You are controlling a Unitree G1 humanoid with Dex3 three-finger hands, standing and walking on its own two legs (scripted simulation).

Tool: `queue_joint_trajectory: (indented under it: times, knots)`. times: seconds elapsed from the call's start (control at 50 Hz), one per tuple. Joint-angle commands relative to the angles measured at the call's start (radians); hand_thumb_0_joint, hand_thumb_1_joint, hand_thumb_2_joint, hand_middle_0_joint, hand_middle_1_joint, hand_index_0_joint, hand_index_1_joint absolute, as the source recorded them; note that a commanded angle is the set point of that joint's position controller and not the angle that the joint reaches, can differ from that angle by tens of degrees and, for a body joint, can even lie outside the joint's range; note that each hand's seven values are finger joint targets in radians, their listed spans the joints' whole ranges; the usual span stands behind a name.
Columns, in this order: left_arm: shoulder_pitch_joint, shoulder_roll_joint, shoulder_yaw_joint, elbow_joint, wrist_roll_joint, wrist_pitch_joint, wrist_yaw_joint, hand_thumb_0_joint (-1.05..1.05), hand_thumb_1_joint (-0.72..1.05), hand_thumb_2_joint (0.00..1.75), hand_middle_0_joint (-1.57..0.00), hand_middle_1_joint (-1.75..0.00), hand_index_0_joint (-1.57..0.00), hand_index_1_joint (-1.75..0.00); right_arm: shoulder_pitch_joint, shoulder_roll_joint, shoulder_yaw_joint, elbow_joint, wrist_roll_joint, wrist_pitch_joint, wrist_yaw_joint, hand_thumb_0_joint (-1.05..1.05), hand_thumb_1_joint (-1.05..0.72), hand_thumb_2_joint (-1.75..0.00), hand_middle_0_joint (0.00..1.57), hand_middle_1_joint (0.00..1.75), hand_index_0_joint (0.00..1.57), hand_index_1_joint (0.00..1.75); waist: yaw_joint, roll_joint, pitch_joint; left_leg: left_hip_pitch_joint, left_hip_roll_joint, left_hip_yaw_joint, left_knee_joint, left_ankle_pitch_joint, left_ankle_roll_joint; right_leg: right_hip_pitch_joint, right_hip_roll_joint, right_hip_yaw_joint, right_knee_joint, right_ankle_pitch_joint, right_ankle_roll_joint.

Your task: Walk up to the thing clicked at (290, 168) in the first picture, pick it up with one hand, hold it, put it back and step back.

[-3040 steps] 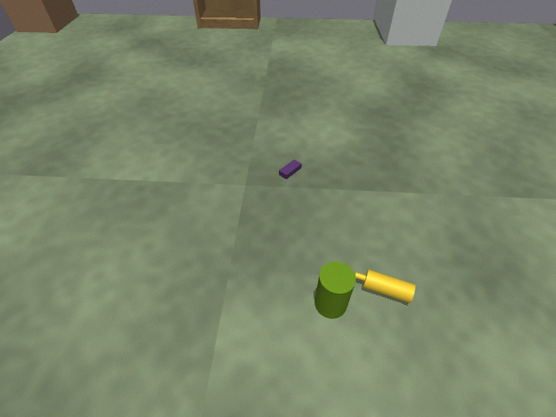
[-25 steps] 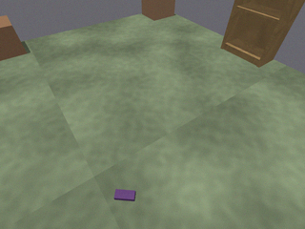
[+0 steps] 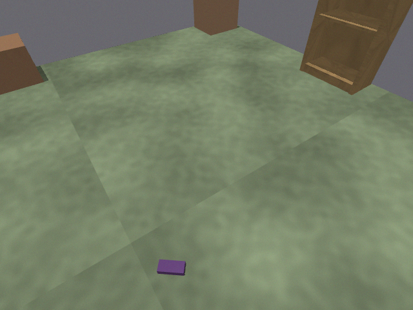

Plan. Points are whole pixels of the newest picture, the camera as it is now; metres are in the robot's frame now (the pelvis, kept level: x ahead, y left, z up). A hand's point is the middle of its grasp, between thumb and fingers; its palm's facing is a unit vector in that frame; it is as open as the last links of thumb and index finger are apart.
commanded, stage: stand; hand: left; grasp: from above
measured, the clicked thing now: (171, 267) +0.48 +0.21 -0.76
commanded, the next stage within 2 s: step back in 1.54 s
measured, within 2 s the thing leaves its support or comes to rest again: neither
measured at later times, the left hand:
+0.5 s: hand out of the picture +0.08 +0.23 -0.16, palm faces +0.02 -0.94 -0.33, open 7.4 cm
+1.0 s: hand out of the picture +0.09 +0.24 -0.15, palm faces +0.02 -0.94 -0.34, open 7.4 cm
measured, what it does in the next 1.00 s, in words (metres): stands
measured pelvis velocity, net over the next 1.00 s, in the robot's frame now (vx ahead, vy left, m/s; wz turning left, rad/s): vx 0.02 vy -0.01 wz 0.00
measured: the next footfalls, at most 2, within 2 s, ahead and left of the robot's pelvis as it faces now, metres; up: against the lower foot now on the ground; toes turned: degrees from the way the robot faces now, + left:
left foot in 1.84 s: +0.00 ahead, +0.13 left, +0.00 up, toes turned -1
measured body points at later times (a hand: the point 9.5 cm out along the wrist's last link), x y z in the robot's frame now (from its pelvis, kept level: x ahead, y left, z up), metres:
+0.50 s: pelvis +0.01 -0.01 +0.00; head +0.02 -0.02 +0.45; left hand +0.08 +0.28 -0.13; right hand +0.08 -0.30 -0.14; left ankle +0.02 +0.13 -0.74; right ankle +0.02 -0.13 -0.74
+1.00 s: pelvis +0.02 -0.01 +0.00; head +0.02 -0.02 +0.45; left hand +0.08 +0.29 -0.13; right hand +0.09 -0.30 -0.14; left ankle +0.02 +0.13 -0.74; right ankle +0.02 -0.13 -0.74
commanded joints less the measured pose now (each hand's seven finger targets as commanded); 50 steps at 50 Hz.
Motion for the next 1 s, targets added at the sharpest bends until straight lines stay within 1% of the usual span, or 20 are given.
queue_joint_trajectory:
  times: [0.0, 0.02, 0.06, 0.1, 0.12, 0.16, 0.18, 0.2, 0.26, 0.36, 0.44, 0.5, 0.52, 0.6, 0.7, 0.74, 0.76, 0.78, 0.94, 0.98]
  knots:
    - [-0.035, 0.199, 0.039, -0.044, 0.001, -0.018, 0.009, 0.0, 0.9, 0.9, -0.2, -0.3, -0.2, -0.3, -0.035, -0.182, -0.032, -0.055, 0.005, -0.028, -0.008, 0.0, -0.9, -0.9, 0.2, 0.3, 0.2, 0.3, -0.003, -0.014, -0.006, -0.057, 0.078, -0.085, -0.104, -0.048, 0.039, -0.007, -0.076, 0.097, -0.109, -0.09, -0.028]
    - [-0.041, 0.2, 0.039, -0.044, 0.0, -0.019, 0.008, 0.0, 0.9, 0.9, -0.2, -0.3, -0.2, -0.3, -0.041, -0.185, -0.032, -0.054, 0.005, -0.029, -0.008, 0.0, -0.9, -0.9, 0.2, 0.3, 0.2, 0.3, -0.004, -0.009, -0.018, -0.05, 0.082, -0.085, -0.103, -0.024, 0.04, 0.001, -0.078, 0.096, -0.106, -0.058, -0.029]
    - [-0.048, 0.203, 0.04, -0.041, -0.001, -0.017, 0.007, 0.0, 0.9, 0.9, -0.2, -0.3, -0.2, -0.3, -0.038, -0.183, -0.028, -0.05, 0.004, -0.027, -0.007, 0.0, -0.9, -0.9, 0.2, 0.3, 0.2, 0.3, -0.004, -0.003, 0.0, -0.072, 0.081, -0.083, -0.107, -0.057, 0.038, -0.002, -0.074, 0.096, -0.108, -0.086, -0.027]
    - [-0.053, 0.209, 0.041, -0.041, -0.003, -0.018, 0.005, 0.0, 0.9, 0.9, -0.2, -0.3, -0.2, -0.3, -0.034, -0.187, -0.026, -0.047, 0.005, -0.029, -0.007, 0.0, -0.9, -0.9, 0.2, 0.3, 0.2, 0.3, -0.003, -0.011, -0.018, -0.062, 0.083, -0.079, -0.109, -0.017, 0.038, 0.015, -0.082, 0.102, -0.108, -0.06, -0.031]
    - [-0.055, 0.209, 0.04, -0.037, -0.003, -0.018, 0.005, 0.0, 0.9, 0.9, -0.2, -0.3, -0.2, -0.3, -0.037, -0.187, -0.025, -0.045, 0.007, -0.028, -0.007, 0.0, -0.9, -0.9, 0.2, 0.3, 0.2, 0.3, -0.004, -0.013, -0.008, -0.06, 0.081, -0.079, -0.105, -0.018, 0.036, 0.002, -0.08, 0.104, -0.117, -0.08, -0.029]
    - [-0.054, 0.206, 0.039, -0.036, -0.003, -0.02, 0.005, 0.0, 0.9, 0.9, -0.2, -0.3, -0.2, -0.3, -0.046, -0.193, -0.025, -0.045, 0.007, -0.03, -0.008, 0.0, -0.9, -0.9, 0.2, 0.3, 0.2, 0.3, -0.002, -0.013, -0.032, -0.034, 0.087, -0.079, -0.096, 0.019, 0.039, 0.007, -0.082, 0.101, -0.117, -0.047, -0.031]
    - [-0.063, 0.211, 0.041, -0.037, -0.006, -0.022, 0.005, 0.0, 0.9, 0.9, -0.2, -0.3, -0.2, -0.3, -0.03, -0.193, -0.023, -0.042, 0.006, -0.032, -0.008, 0.0, -0.9, -0.9, 0.2, 0.3, 0.2, 0.3, -0.009, -0.013, -0.044, -0.036, 0.089, -0.075, -0.097, 0.041, 0.039, 0.027, -0.087, 0.106, -0.115, -0.012, -0.031]
    - [-0.058, 0.204, 0.038, -0.034, -0.006, -0.022, 0.005, 0.0, 0.9, 0.9, -0.2, -0.3, -0.2, -0.3, -0.039, -0.191, -0.021, -0.042, 0.007, -0.033, -0.008, 0.0, -0.9, -0.9, 0.2, 0.3, 0.2, 0.3, -0.005, -0.015, -0.051, -0.017, 0.091, -0.074, -0.093, 0.084, 0.039, 0.028, -0.087, 0.099, -0.109, 0.022, -0.033]
    - [-0.064, 0.208, 0.039, -0.029, -0.009, -0.022, 0.004, 0.0, 0.9, 0.9, -0.2, -0.3, -0.2, -0.3, -0.035, -0.195, -0.018, -0.034, 0.007, -0.032, -0.009, 0.0, -0.9, -0.9, 0.2, 0.3, 0.2, 0.3, -0.007, -0.013, -0.044, -0.024, 0.092, -0.071, -0.097, 0.075, 0.038, 0.03, -0.082, 0.096, -0.113, 0.031, -0.028]
    - [-0.072, 0.206, 0.039, -0.031, -0.009, -0.023, 0.002, 0.0, 0.9, 0.9, -0.2, -0.3, -0.2, -0.3, -0.047, -0.206, -0.015, -0.032, 0.008, -0.034, -0.011, 0.0, -0.9, -0.9, 0.2, 0.3, 0.2, 0.3, -0.005, -0.009, -0.067, -0.004, 0.099, -0.064, -0.095, 0.145, 0.033, 0.05, -0.084, 0.09, -0.104, 0.113, -0.028]
    - [-0.084, 0.213, 0.04, -0.029, -0.01, -0.021, 0.001, 0.0, 0.9, 0.9, -0.2, -0.3, -0.2, -0.3, -0.052, -0.207, -0.015, -0.031, 0.009, -0.032, -0.011, 0.0, -0.9, -0.9, 0.2, 0.3, 0.2, 0.3, -0.007, -0.021, -0.051, -0.006, 0.1, -0.065, -0.109, 0.13, 0.032, 0.041, -0.083, 0.087, -0.111, 0.08, -0.028]
    - [-0.093, 0.211, 0.038, -0.031, -0.01, -0.023, 0.0, 0.0, 0.9, 0.9, -0.2, -0.3, -0.2, -0.3, -0.055, -0.209, -0.013, -0.028, 0.01, -0.034, -0.011, 0.0, -0.9, -0.9, 0.2, 0.3, 0.2, 0.3, -0.008, -0.013, -0.057, -0.005, 0.104, -0.064, -0.108, 0.151, 0.031, 0.056, -0.085, 0.088, -0.111, 0.101, -0.028]
    - [-0.091, 0.209, 0.039, -0.03, -0.009, -0.021, 0.0, 0.0, 0.9, 0.9, -0.2, -0.3, -0.2, -0.3, -0.058, -0.213, -0.014, -0.026, 0.01, -0.034, -0.012, 0.0, -0.9, -0.9, 0.2, 0.3, 0.2, 0.3, -0.008, -0.016, -0.051, -0.008, 0.103, -0.063, -0.11, 0.122, 0.03, 0.047, -0.082, 0.087, -0.116, 0.078, -0.027]
    - [-0.098, 0.211, 0.038, -0.03, -0.011, -0.024, 0.0, 0.0, 0.9, 0.9, -0.2, -0.3, -0.2, -0.3, -0.067, -0.21, -0.014, -0.029, 0.011, -0.037, -0.01, 0.0, -0.9, -0.9, 0.2, 0.3, 0.2, 0.3, -0.006, -0.011, -0.072, 0.004, 0.108, -0.062, -0.11, 0.181, 0.031, 0.071, -0.086, 0.083, -0.107, 0.133, -0.028]
    - [-0.103, 0.218, 0.04, -0.034, -0.012, -0.023, -0.003, 0.0, 0.9, 0.9, -0.2, -0.3, -0.2, -0.3, -0.076, -0.218, -0.014, -0.031, 0.011, -0.04, -0.01, 0.0, -0.9, -0.9, 0.2, 0.3, 0.2, 0.3, -0.006, -0.005, -0.082, 0.008, 0.109, -0.059, -0.114, 0.187, 0.029, 0.072, -0.088, 0.083, -0.102, 0.143, -0.032]
    - [-0.108, 0.215, 0.038, -0.033, -0.012, -0.022, -0.004, 0.0, 0.9, 0.9, -0.2, -0.3, -0.2, -0.3, -0.075, -0.218, -0.012, -0.027, 0.01, -0.038, -0.009, 0.0, -0.9, -0.9, 0.2, 0.3, 0.2, 0.3, -0.006, -0.006, -0.061, -0.011, 0.108, -0.062, -0.126, 0.145, 0.029, 0.062, -0.083, 0.08, -0.11, 0.092, -0.03]
    - [-0.103, 0.217, 0.037, -0.033, -0.011, -0.022, -0.004, 0.0, 0.9, 0.9, -0.2, -0.3, -0.2, -0.3, -0.082, -0.221, -0.014, -0.03, 0.011, -0.039, -0.008, 0.0, -0.9, -0.9, 0.2, 0.3, 0.2, 0.3, -0.004, -0.003, -0.068, 0.002, 0.11, -0.062, -0.12, 0.159, 0.032, 0.062, -0.085, 0.081, -0.112, 0.103, -0.032]
    - [-0.106, 0.216, 0.036, -0.032, -0.012, -0.023, -0.005, 0.0, 0.9, 0.9, -0.2, -0.3, -0.2, -0.3, -0.078, -0.217, -0.013, -0.028, 0.012, -0.038, -0.007, 0.0, -0.9, -0.9, 0.2, 0.3, 0.2, 0.3, -0.008, -0.014, -0.055, -0.009, 0.108, -0.065, -0.129, 0.13, 0.03, 0.053, -0.082, 0.079, -0.119, 0.065, -0.029]
    - [-0.101, 0.223, 0.035, -0.034, -0.013, -0.025, -0.008, 0.0, 0.9, 0.9, -0.2, -0.3, -0.2, -0.3, -0.076, -0.231, -0.014, -0.025, 0.013, -0.039, -0.004, 0.0, -0.9, -0.9, 0.2, 0.3, 0.2, 0.3, -0.008, 0.003, -0.065, -0.012, 0.112, -0.064, -0.13, 0.105, 0.036, 0.059, -0.089, 0.09, -0.118, 0.065, -0.037]
    - [-0.102, 0.225, 0.034, -0.033, -0.012, -0.025, -0.01, 0.0, 0.9, 0.9, -0.2, -0.3, -0.2, -0.3, -0.082, -0.225, -0.012, -0.028, 0.011, -0.039, -0.002, 0.0, -0.9, -0.9, 0.2, 0.3, 0.2, 0.3, -0.009, -0.005, -0.056, -0.017, 0.11, -0.067, -0.135, 0.1, 0.032, 0.048, -0.084, 0.085, -0.12, 0.038, -0.035]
